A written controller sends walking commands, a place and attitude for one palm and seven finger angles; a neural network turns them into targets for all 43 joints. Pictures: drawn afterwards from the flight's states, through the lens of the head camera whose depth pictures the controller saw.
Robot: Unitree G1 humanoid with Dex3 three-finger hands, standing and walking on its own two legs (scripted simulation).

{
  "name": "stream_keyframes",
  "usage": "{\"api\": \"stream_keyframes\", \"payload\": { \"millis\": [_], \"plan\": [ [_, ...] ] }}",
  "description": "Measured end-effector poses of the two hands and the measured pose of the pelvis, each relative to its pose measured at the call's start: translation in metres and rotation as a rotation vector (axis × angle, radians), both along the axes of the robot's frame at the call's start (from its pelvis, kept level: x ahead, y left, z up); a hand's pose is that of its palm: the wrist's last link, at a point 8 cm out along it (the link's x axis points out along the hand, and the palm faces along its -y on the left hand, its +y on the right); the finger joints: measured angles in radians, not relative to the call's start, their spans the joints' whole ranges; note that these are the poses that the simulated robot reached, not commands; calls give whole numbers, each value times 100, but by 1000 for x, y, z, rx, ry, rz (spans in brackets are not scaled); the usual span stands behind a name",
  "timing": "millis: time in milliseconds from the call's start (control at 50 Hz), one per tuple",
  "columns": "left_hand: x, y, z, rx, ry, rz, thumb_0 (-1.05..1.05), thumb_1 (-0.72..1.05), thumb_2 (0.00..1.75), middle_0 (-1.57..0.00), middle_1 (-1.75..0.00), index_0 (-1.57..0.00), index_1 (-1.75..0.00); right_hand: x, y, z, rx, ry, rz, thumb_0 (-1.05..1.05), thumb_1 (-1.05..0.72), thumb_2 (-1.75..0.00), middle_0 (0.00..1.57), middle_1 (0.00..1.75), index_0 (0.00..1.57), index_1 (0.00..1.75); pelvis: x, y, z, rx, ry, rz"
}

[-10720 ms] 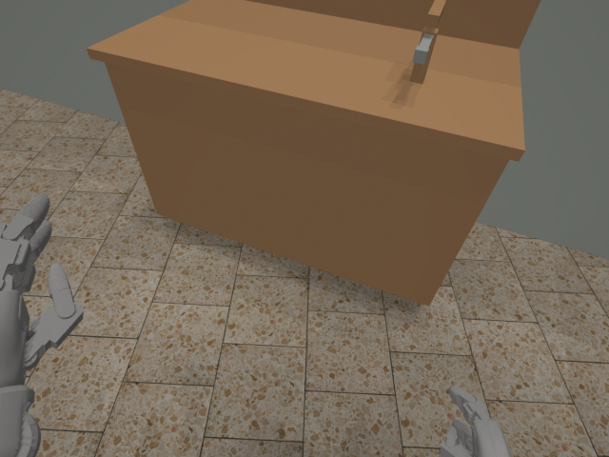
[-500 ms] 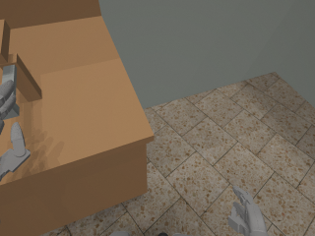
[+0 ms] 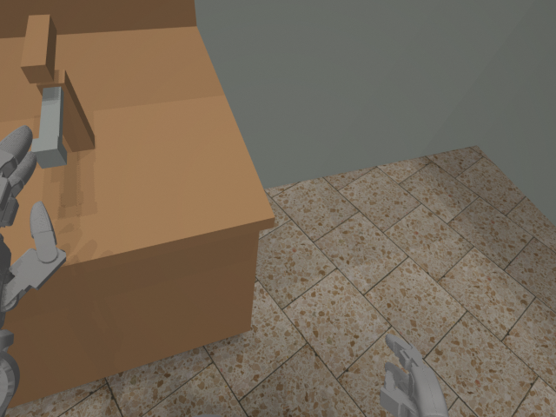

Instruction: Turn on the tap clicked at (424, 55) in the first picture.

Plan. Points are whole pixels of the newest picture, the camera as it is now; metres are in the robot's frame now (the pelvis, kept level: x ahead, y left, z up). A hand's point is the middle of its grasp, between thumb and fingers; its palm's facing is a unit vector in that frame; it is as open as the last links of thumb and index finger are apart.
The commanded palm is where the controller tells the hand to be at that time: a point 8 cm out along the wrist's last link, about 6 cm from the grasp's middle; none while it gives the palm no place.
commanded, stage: come to a stop and stand still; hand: left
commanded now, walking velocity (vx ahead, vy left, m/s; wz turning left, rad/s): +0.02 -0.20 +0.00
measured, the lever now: (49, 152) +0.37 +0.33 +0.15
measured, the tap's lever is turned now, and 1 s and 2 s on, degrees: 0 0 0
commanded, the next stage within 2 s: look again from close up in 1.24 s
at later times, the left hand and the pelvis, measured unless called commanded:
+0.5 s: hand (125, 268) +0.22 +0.18 +0.17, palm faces +0.38 -0.83 -0.40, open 7.5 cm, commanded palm +0.16 +0.23 +0.17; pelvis +0.00 -0.05 -0.01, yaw +1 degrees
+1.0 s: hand (55, 303) +0.19 +0.24 +0.15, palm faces +0.37 -0.84 -0.38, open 7.5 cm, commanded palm +0.13 +0.25 +0.17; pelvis -0.04 -0.02 +0.00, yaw -1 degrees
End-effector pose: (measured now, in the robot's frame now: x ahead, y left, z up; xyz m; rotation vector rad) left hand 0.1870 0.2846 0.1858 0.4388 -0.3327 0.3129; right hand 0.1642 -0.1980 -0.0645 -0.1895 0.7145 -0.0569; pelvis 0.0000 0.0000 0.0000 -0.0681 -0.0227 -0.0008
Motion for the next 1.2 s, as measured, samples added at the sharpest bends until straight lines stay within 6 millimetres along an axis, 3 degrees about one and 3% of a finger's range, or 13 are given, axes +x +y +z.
{"api": "stream_keyframes", "payload": {
  "millis": [160,260,340,460,540,580,660,720,820,880,1040,1120,1200],
  "plan": [
    [-2,-42,0,92,35,-34,2,88,90,-21,-30,-21,-30,-13,-62,-24,-10,45,-61,1,-90,-89,20,30,21,30,-6,-33,-12,9,9,22],
    [-8,-40,-13,75,92,9,1,88,90,-21,-30,-21,-30,-27,-91,-22,-84,79,-133,1,-91,-89,20,30,21,30,3,-38,-13,35,8,-1],
    [-6,-39,-20,38,89,59,2,88,90,-21,-30,-21,-30,-29,-98,-20,-98,83,-131,1,-91,-89,20,30,20,30,4,-45,-10,67,-9,-2],
    [-5,-61,-2,33,24,42,2,88,90,-21,-30,-21,-30,-12,-89,-21,-45,38,-73,1,-91,-89,19,30,20,30,2,-51,-7,40,-1,28],
    [-9,-61,0,52,40,31,2,88,90,-21,-30,-21,-30,-3,-82,-19,-19,15,-72,1,-91,-89,20,30,20,30,3,-50,-6,52,6,21],
    [-8,-52,2,111,62,44,2,88,90,-21,-30,-21,-30,0,-78,-18,-28,10,-55,1,-91,-89,20,30,20,30,3,-50,-6,52,8,15],
    [9,1,34,189,-101,152,2,87,90,-22,-30,-22,-31,-2,-69,-16,-54,35,21,1,-91,-89,20,30,20,30,-8,-51,-4,57,10,-5],
    [14,7,20,66,-94,160,2,89,90,-21,-30,-21,-30,-6,-66,-8,-35,-9,8,1,-91,-89,20,30,21,30,-13,-40,-3,62,9,-28],
    [0,-49,-35,-67,109,-70,2,90,90,-20,-30,-20,-30,-18,-61,5,-37,-82,-31,1,-91,-89,20,30,21,30,-21,-23,-5,59,-1,-43],
    [-17,-55,-48,-70,165,-138,2,89,90,-21,-30,-21,-30,-28,-56,11,-63,-82,-50,1,-91,-89,20,30,21,30,-26,-22,-5,56,-8,-40],
    [-45,4,-4,20,-58,79,2,88,90,-22,-30,-22,-30,-43,-41,9,-102,-49,24,1,-91,-89,20,30,21,30,-40,-21,-4,42,-22,-14],
    [-51,1,5,-31,-130,101,2,89,90,-21,-30,-21,-30,-42,-33,6,-86,-51,53,1,-90,-89,20,30,21,30,-39,-16,-2,38,-19,-10],
    [-43,-11,-13,-78,-49,58,2,89,90,-20,-30,-20,-30,-39,-27,7,-70,-62,53,1,-90,-89,20,30,21,30,-36,-12,0,37,-7,-7]
  ]
}}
